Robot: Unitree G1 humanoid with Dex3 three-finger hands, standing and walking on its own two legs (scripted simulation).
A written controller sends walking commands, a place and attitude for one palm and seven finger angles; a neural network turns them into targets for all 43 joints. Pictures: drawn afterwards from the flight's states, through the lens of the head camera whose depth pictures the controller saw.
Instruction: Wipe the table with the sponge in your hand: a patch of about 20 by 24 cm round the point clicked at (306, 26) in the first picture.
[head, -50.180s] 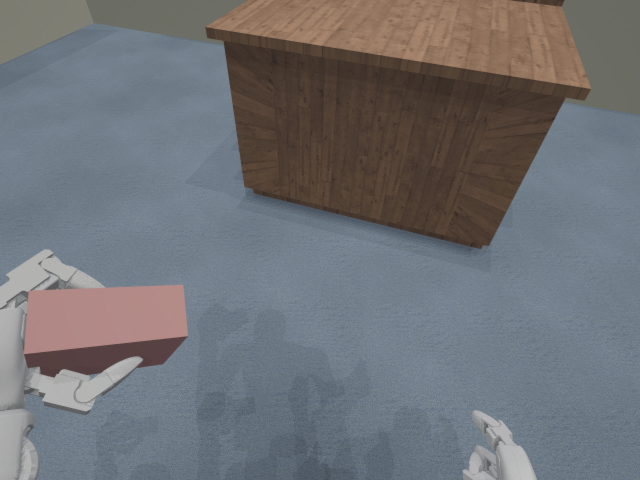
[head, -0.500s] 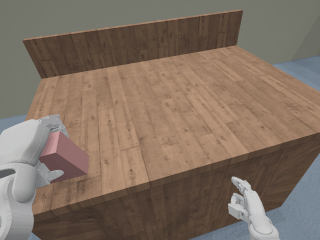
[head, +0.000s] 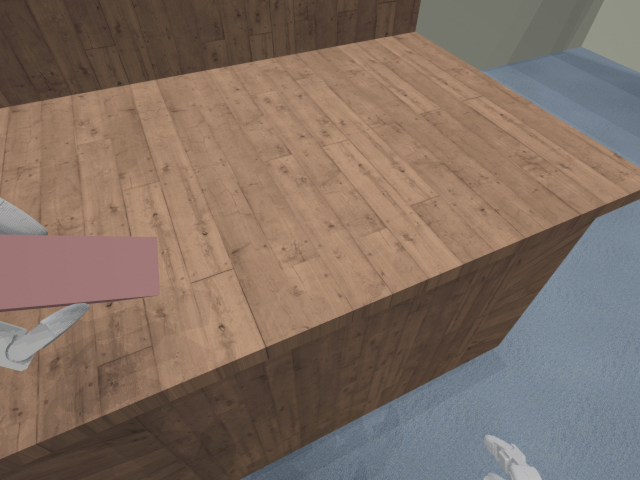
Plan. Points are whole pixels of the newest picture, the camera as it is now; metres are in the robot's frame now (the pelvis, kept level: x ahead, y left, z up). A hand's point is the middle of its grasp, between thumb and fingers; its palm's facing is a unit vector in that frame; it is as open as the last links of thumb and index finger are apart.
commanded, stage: step back with the hand held close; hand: left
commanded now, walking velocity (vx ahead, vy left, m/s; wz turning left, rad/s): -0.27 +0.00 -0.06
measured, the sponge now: (87, 274) +0.25 +0.22 +0.20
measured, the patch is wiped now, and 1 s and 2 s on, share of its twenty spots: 1.00 1.00 1.00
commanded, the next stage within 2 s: stop stepping back and stand still in 0.72 s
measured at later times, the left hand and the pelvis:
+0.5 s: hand out of the picture +0.14 +0.23 +0.23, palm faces +0.42 -0.86 -0.30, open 9.5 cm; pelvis -0.09 +0.00 +0.00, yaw +0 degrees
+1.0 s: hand out of the picture -0.03 +0.20 +0.24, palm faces +0.36 -0.85 -0.39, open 9.5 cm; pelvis -0.26 -0.01 -0.02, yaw -2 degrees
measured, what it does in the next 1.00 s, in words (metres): walks backwards: right foot, then left foot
